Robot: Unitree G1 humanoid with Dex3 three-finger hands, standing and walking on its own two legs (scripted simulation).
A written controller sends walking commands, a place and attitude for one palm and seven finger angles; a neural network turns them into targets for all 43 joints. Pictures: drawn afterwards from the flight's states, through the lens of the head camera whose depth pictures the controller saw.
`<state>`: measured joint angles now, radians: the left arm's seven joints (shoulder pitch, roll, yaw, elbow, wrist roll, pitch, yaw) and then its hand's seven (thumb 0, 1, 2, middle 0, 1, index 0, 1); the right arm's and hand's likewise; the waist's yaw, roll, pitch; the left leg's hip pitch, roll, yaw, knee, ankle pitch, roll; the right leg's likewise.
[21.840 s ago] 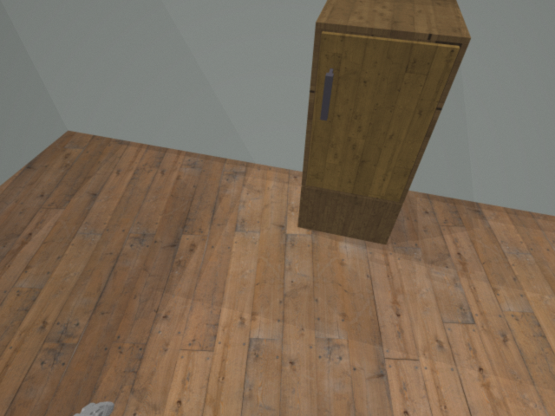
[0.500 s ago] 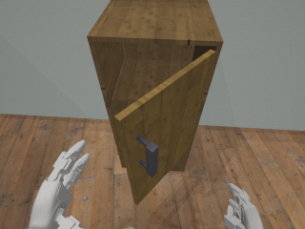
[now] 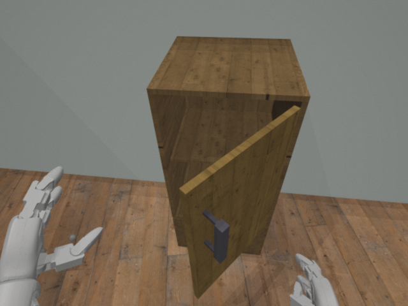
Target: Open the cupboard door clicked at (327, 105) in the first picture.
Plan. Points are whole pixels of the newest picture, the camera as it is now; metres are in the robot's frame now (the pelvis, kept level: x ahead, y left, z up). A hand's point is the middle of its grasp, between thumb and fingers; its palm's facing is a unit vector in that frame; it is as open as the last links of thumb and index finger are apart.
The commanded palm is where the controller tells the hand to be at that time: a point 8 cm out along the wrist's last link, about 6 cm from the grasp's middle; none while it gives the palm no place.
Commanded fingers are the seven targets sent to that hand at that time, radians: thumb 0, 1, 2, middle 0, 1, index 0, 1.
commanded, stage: draw the hand back to the body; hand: left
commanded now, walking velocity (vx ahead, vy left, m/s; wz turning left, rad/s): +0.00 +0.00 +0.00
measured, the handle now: (214, 236) +0.29 +0.02 -0.04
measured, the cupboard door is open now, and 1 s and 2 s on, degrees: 51 51 51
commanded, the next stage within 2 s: step back with the hand held close in 0.58 s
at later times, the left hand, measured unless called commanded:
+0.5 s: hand (65, 228) +0.18 +0.23 +0.15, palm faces +0.43 -0.82 -0.39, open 7.5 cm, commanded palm +0.13 +0.27 +0.18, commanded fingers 0.00 0.90 0.90 -0.20 -0.30 -0.20 -0.30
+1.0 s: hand (64, 231) +0.17 +0.23 +0.15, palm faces +0.33 -0.80 -0.50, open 7.4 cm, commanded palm +0.12 +0.28 +0.18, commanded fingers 0.00 0.90 0.90 -0.20 -0.30 -0.20 -0.30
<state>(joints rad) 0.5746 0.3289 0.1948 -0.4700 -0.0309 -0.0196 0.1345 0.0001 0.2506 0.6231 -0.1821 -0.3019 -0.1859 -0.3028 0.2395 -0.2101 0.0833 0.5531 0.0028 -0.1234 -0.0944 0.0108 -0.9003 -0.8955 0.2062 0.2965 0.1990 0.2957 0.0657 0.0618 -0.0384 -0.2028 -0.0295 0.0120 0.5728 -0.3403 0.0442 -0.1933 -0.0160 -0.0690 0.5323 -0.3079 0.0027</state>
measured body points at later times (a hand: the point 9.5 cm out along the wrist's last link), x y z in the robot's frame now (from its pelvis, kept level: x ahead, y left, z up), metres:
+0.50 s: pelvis -0.01 -0.03 +0.01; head -0.03 -0.04 +0.46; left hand +0.15 +0.27 +0.17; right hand +0.18 -0.25 -0.07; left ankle -0.02 +0.08 -0.73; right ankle -0.01 -0.12 -0.73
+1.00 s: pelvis -0.03 -0.02 +0.01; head -0.01 -0.03 +0.46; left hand +0.15 +0.27 +0.18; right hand +0.15 -0.27 -0.08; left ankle -0.02 +0.08 -0.73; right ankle -0.01 -0.12 -0.73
